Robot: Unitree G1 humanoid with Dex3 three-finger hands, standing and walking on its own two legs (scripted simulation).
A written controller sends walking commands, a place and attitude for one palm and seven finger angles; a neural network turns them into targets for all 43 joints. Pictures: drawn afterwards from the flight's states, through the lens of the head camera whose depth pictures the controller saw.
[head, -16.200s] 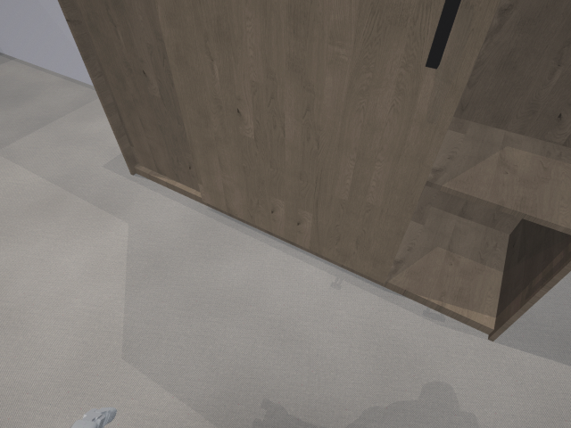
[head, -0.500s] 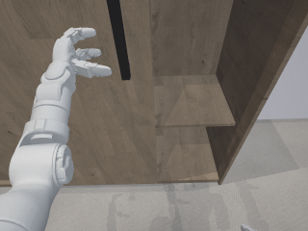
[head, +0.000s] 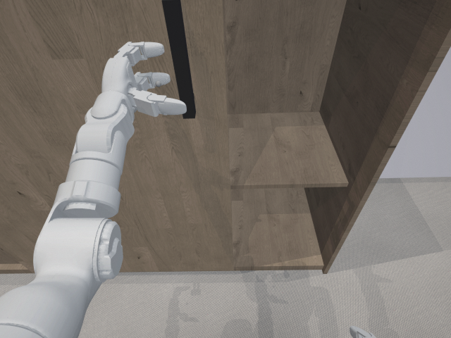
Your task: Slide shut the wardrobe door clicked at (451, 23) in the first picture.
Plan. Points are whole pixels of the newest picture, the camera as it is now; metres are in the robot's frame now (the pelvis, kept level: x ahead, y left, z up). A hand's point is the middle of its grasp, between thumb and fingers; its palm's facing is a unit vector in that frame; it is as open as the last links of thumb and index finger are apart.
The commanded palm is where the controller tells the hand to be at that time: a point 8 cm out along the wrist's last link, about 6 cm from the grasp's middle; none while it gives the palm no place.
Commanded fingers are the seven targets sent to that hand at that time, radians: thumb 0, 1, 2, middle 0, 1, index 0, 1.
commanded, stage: feel for the door with the fingertips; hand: left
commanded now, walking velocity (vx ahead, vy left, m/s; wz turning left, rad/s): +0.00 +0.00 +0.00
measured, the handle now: (183, 59) +0.53 +0.07 +0.26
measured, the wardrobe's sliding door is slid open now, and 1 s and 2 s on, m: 0.41 0.41 0.41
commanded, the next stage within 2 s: slide the fingers in behind the handle in 0.50 s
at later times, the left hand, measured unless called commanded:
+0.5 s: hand (170, 77) +0.49 +0.09 +0.25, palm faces +0.02 -1.00 +0.01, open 13.9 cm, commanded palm +0.47 +0.15 +0.25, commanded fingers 0.00 -0.50 0.30 -0.30 -1.20 -0.30 -1.20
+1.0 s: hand (172, 80) +0.48 +0.09 +0.25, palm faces +0.01 -1.00 +0.00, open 14.0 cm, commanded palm +0.45 +0.14 +0.25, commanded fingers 0.00 -0.50 0.30 -0.30 -1.20 -0.30 -1.20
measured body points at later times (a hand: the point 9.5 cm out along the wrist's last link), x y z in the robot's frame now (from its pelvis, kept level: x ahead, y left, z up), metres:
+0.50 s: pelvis +0.00 -0.01 +0.00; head +0.01 -0.03 +0.45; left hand +0.48 +0.15 +0.25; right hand +0.05 -0.27 -0.13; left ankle +0.02 +0.10 -0.74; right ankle -0.06 -0.09 -0.74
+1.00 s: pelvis +0.00 +0.00 +0.00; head +0.01 -0.03 +0.45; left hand +0.47 +0.14 +0.25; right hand +0.08 -0.26 -0.12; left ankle +0.02 +0.10 -0.74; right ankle -0.06 -0.09 -0.74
